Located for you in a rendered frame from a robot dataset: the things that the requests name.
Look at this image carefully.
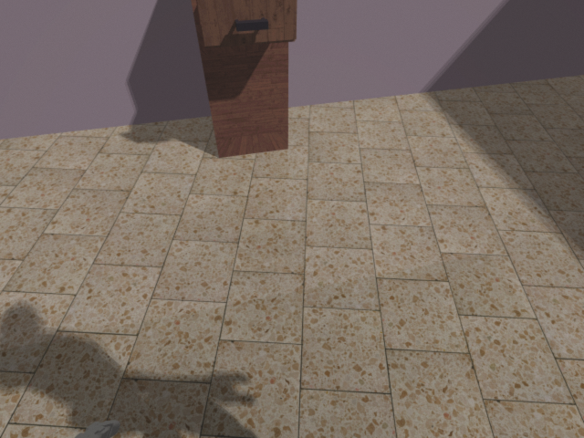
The drawer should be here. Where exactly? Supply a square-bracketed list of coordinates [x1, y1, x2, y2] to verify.
[197, 0, 297, 48]

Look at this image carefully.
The handle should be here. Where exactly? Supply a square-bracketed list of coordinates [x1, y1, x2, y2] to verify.
[235, 17, 268, 32]

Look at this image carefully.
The robot left hand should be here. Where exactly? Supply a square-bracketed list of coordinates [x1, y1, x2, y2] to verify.
[75, 420, 120, 438]

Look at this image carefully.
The cabinet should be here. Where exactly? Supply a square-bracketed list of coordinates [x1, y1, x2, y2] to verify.
[191, 0, 288, 158]

